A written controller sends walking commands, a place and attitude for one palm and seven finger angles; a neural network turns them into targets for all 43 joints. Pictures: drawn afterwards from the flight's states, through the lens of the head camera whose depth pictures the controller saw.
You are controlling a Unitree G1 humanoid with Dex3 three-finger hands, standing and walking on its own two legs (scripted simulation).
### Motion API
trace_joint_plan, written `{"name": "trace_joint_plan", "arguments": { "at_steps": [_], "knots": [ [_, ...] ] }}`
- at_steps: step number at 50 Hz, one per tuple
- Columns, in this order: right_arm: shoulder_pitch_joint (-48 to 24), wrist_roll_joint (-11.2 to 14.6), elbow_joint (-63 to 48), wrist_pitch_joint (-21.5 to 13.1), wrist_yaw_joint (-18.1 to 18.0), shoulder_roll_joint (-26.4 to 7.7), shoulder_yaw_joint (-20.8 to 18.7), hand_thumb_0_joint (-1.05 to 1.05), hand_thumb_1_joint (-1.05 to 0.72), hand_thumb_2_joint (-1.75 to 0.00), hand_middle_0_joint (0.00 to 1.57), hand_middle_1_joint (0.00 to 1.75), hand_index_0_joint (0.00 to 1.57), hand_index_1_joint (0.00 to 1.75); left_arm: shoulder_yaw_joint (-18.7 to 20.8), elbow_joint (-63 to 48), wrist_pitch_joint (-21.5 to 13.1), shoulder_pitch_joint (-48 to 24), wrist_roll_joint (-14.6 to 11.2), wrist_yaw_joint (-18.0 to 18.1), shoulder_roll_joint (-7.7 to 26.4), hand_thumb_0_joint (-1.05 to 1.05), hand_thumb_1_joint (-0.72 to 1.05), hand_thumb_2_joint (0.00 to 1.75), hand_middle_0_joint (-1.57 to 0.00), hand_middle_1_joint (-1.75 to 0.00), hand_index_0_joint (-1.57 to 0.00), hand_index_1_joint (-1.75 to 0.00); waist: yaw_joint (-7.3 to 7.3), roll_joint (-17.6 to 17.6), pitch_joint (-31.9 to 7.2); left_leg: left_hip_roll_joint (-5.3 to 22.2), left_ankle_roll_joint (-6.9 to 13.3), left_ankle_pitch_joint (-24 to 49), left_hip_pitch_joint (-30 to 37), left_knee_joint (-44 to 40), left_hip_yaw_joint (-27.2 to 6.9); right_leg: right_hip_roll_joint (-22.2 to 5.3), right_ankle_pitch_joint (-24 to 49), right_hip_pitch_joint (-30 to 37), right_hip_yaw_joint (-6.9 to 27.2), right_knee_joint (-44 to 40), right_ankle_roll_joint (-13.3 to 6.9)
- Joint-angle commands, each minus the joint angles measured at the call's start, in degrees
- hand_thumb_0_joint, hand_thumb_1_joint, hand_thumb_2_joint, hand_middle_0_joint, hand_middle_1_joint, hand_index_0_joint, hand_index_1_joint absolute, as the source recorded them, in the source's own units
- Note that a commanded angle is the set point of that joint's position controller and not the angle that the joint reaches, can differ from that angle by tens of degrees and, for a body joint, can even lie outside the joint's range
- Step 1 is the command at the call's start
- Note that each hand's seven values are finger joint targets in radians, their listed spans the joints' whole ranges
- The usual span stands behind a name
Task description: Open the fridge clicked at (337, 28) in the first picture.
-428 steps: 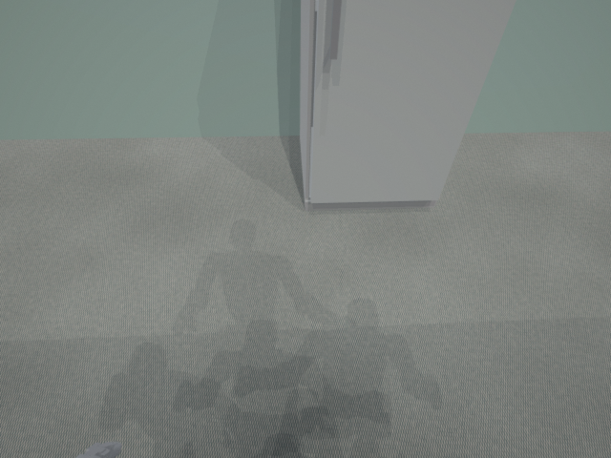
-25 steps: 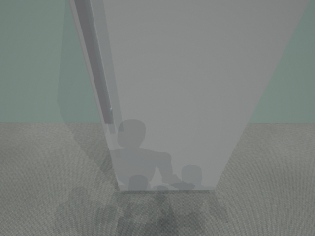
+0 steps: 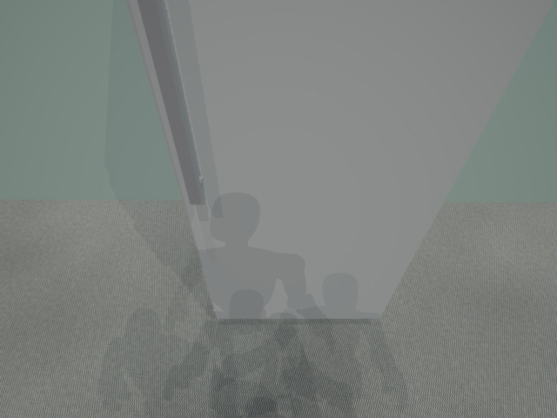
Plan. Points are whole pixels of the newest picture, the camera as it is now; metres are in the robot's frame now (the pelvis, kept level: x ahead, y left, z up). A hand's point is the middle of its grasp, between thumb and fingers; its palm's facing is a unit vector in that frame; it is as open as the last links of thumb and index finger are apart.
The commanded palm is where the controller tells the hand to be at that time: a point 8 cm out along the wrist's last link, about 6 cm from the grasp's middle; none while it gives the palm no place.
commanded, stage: look again from close up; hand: left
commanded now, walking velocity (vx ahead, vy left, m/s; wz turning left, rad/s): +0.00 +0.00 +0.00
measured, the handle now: (173, 82) +0.53 +0.19 +0.23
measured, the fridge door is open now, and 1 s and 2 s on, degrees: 0 0 0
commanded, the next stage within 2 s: raise the hand to about handle height in 1.80 s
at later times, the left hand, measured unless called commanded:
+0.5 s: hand out of the picture +0.09 +0.24 -0.15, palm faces -0.01 -0.94 -0.33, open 7.3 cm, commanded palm none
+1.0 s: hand out of the picture +0.09 +0.23 -0.15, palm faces -0.01 -0.95 -0.32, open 7.3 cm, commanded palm none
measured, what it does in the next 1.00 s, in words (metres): stands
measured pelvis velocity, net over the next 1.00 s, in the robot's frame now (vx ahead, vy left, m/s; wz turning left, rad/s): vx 0.02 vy -0.01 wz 0.01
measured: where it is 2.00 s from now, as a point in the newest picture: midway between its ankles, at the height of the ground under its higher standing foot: outside the picture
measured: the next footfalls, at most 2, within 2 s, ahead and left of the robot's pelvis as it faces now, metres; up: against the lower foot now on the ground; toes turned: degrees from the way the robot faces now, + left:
none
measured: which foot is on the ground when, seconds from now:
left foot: down 0.00-1.00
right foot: down 0.00-1.00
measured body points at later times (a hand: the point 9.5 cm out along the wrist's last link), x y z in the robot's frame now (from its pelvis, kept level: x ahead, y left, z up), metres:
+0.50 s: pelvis +0.01 +0.00 +0.00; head +0.02 +0.00 +0.45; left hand +0.09 +0.29 -0.13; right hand +0.09 -0.29 -0.13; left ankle -0.01 +0.13 -0.74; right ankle +0.07 -0.14 -0.74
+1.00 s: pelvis +0.02 -0.01 +0.01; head +0.03 -0.01 +0.46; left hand +0.10 +0.28 -0.13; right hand +0.09 -0.30 -0.13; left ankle -0.01 +0.13 -0.74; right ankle +0.07 -0.14 -0.74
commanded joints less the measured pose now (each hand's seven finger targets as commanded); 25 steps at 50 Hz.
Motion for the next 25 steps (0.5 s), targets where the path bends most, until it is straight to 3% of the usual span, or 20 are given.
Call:
{"name": "trace_joint_plan", "arguments": {
  "at_steps": [1, 14, 21, 25],
  "knots": [
    [-2.54, 0.31, -3.36, -2.02, -0.67, -11.36, -2.37, 0.0, -0.9, -0.9, 0.2, 0.3, 0.2, 0.3, 2.24, -3.59, -1.63, -2.79, 0.05, 0.85, 11.33, 0.0, 0.9, 0.9, -0.2, -0.3, -0.2, -0.3, 0.45, 0.79, -1.56, 5.48, 1.81, -0.49, -7.12, -7.55, -5.36, -4.4, -4.72, 6.09, 6.08, -4.75, -2.48],
    [-4.59, 0.26, -2.53, -1.94, -0.82, -11.31, -2.37, 0.0, -0.9, -0.9, 0.2, 0.3, 0.2, 0.3, 2.27, -2.88, -1.56, -3.8, 0.24, 0.97, 10.77, 0.0, 0.9, 0.9, -0.2, -0.3, -0.2, -0.3, 0.41, 0.97, -2.29, 5.82, 1.62, 3.48, -4.95, -8.11, -5.24, -4.35, 0.71, 7.6, 5.38, -4.59, -2.33],
    [-6.07, 0.15, -2.7, -1.73, -0.73, -11.83, -2.31, 0.0, -0.9, -0.9, 0.2, 0.3, 0.2, 0.3, 2.32, -3.0, -1.5, -4.97, 0.28, 0.79, 11.23, 0.0, 0.9, 0.9, -0.2, -0.3, -0.2, -0.3, 0.46, 0.22, -1.3, 5.59, 1.57, 2.43, -4.7, -8.84, -5.29, -4.35, -0.91, 7.21, 5.83, -5.87, -2.28],
    [-6.54, 0.2, -2.72, -1.81, -0.71, -12.22, -2.26, 0.0, -0.9, -0.9, 0.2, 0.3, 0.2, 0.3, 2.3, -3.01, -1.63, -5.48, 0.28, 0.77, 11.64, 0.0, 0.9, 0.9, -0.2, -0.3, -0.2, -0.3, 0.4, 0.14, -2.98, 5.82, 1.49, 4.66, -3.54, -8.79, -5.23, -4.41, 1.95, 8.53, 5.46, -5.57, -2.26]
  ]
}}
